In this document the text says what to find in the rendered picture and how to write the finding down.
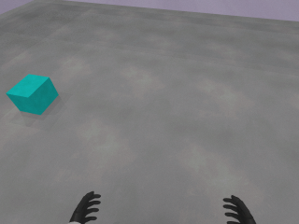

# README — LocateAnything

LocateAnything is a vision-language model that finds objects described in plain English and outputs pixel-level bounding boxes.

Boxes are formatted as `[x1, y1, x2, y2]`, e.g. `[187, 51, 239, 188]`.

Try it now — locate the carton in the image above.
[6, 74, 59, 115]

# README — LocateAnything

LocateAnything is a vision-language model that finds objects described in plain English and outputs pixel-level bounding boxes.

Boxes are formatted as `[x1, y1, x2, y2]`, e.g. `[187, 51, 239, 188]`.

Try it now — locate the right robot hand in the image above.
[223, 195, 256, 224]

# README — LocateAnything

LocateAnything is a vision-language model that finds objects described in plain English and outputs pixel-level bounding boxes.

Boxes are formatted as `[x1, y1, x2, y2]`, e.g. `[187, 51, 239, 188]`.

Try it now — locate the left robot hand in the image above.
[69, 191, 101, 224]

